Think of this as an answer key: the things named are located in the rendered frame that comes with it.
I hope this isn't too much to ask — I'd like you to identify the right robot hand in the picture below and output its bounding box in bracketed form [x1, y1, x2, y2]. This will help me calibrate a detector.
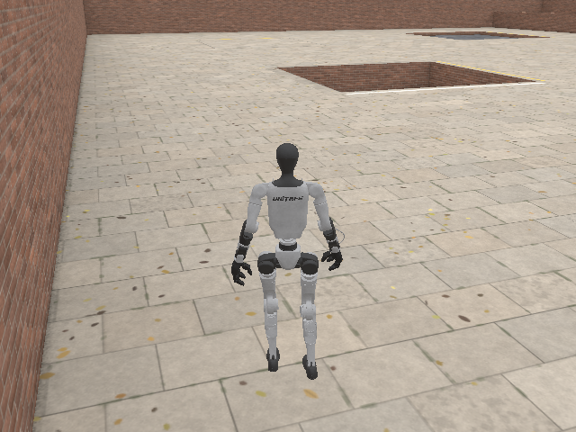
[321, 250, 343, 271]

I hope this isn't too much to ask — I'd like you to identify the left robot upper arm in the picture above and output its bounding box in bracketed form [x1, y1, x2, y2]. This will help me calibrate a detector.
[244, 183, 269, 234]

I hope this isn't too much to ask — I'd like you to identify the right robot forearm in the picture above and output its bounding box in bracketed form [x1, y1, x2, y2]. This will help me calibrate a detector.
[323, 217, 340, 253]

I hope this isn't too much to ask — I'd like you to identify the humanoid robot torso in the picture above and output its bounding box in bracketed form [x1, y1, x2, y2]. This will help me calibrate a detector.
[266, 179, 309, 270]

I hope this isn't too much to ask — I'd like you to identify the left robot hand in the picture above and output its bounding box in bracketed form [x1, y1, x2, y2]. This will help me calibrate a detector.
[231, 260, 252, 286]

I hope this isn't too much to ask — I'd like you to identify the robot left thigh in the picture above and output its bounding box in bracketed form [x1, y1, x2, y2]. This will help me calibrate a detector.
[257, 251, 279, 314]

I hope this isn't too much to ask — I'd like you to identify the left robot forearm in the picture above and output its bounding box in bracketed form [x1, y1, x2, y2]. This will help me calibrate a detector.
[234, 220, 253, 263]

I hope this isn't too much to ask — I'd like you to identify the right robot upper arm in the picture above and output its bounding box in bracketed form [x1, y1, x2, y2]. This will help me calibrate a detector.
[306, 182, 332, 231]

